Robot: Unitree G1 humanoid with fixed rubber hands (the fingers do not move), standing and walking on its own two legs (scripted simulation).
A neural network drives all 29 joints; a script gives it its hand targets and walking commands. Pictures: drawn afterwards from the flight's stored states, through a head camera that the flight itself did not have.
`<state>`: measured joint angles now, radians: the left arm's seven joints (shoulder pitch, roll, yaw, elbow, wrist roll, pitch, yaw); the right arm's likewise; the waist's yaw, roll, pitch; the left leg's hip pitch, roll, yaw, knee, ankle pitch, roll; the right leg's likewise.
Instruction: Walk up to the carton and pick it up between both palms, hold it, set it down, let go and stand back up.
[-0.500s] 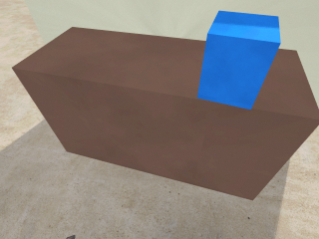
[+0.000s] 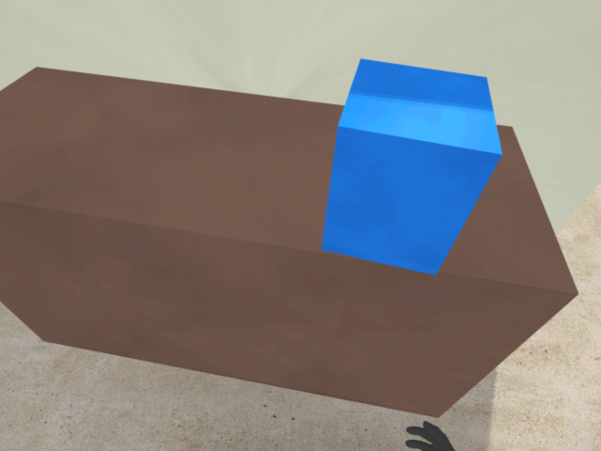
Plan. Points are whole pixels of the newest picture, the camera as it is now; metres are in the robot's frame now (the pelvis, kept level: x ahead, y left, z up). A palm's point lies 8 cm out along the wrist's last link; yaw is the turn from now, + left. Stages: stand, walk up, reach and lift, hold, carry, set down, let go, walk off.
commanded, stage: walk up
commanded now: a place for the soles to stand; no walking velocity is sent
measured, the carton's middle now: (398, 168) +0.55 -0.11 +0.09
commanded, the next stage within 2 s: none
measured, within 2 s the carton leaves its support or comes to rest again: neither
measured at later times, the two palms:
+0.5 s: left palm (243, 348) +0.30 +0.12 -0.09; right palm out of the picture +0.13 -0.29 -0.14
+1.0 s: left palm (177, 403) +0.21 +0.20 -0.11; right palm out of the picture +0.16 -0.23 -0.10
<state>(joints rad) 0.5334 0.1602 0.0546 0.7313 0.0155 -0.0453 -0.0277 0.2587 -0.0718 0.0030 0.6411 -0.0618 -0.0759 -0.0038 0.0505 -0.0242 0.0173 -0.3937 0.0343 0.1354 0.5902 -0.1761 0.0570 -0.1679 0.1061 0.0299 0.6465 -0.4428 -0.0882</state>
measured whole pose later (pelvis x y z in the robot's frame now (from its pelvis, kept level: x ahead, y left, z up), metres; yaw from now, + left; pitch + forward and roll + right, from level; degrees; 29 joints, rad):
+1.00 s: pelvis +0.10 -0.01 +0.01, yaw -6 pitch +0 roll +1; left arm 0.28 0.17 0.03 0.73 0.03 0.01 0.02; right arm 0.33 -0.12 -0.02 0.71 -0.02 0.00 0.00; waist 0.00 -0.02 0.02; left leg -0.23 -0.03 0.06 0.55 -0.32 0.04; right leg -0.38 0.00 0.02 0.67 -0.35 0.03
